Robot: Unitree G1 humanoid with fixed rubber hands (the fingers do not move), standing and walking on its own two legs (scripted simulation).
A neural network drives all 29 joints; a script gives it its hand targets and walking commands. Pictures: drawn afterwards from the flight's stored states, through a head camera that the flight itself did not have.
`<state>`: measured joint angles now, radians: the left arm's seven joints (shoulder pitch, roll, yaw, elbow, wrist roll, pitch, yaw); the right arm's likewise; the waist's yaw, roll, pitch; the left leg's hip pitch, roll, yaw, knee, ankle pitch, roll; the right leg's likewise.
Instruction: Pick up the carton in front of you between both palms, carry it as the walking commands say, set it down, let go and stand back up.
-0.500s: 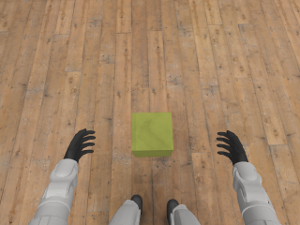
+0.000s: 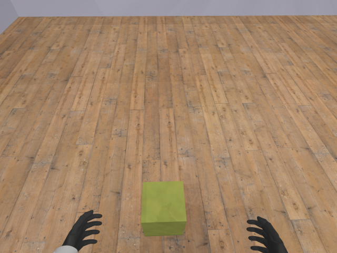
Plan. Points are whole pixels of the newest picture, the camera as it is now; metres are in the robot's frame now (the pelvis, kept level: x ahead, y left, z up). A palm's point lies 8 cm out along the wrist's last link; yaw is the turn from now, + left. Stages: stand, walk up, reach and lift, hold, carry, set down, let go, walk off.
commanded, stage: let go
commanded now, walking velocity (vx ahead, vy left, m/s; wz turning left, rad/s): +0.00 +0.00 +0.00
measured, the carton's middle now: (163, 209) +0.45 +0.04 -0.65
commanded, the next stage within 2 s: stand in 0.26 s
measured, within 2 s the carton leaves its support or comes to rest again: neither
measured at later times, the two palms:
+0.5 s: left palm out of the picture +0.14 +0.29 -0.08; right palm out of the picture +0.14 -0.27 -0.08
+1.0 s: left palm out of the picture +0.10 +0.29 -0.10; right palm out of the picture +0.10 -0.27 -0.10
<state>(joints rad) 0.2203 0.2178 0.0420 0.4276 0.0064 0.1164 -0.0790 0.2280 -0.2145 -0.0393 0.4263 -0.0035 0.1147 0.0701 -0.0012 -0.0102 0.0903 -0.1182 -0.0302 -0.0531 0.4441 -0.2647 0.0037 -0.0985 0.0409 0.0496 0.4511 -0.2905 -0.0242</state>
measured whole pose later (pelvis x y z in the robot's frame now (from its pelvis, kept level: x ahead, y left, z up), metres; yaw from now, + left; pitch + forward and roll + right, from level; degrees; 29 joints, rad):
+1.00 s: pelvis -0.01 +0.01 +0.00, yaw +0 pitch -3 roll +0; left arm 0.21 0.30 0.05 0.80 0.02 -0.01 0.03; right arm 0.20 -0.29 -0.05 0.82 -0.02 -0.02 -0.03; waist 0.00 -0.01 0.03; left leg -0.16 -0.04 -0.04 0.48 -0.27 0.02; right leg -0.13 0.03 0.05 0.46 -0.29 0.00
